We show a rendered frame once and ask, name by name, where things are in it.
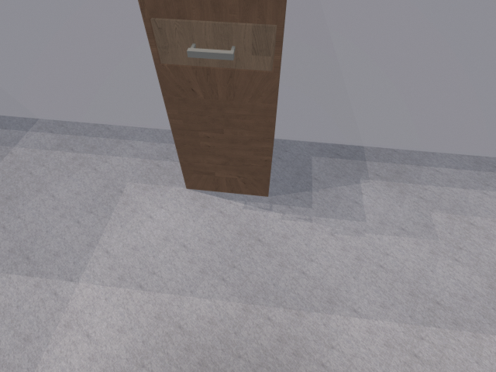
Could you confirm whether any drawer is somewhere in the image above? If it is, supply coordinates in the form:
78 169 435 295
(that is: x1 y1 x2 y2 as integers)
151 18 277 71

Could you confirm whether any cabinet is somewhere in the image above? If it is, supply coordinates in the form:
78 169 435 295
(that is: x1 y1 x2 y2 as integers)
138 0 287 197

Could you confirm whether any handle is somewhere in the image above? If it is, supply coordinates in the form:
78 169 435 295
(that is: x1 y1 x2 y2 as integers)
187 43 236 60

